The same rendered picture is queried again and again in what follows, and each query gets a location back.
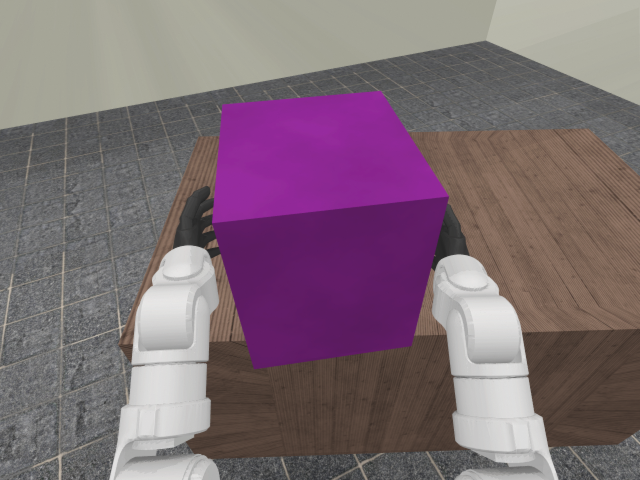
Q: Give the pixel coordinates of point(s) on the left robot forearm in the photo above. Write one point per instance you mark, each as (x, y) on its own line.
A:
(168, 402)

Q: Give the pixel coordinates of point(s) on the robot left hand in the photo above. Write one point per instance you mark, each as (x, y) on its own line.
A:
(191, 226)

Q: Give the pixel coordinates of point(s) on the right robot forearm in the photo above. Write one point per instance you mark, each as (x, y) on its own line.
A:
(495, 416)

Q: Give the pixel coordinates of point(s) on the carton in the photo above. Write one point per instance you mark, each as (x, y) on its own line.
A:
(327, 217)

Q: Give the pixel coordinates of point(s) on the left robot upper arm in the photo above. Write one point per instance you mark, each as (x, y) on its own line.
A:
(169, 467)

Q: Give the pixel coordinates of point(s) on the pedestal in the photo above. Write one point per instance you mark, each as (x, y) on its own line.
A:
(553, 215)

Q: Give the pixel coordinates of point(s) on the robot right hand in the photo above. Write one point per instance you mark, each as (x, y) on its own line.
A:
(451, 240)

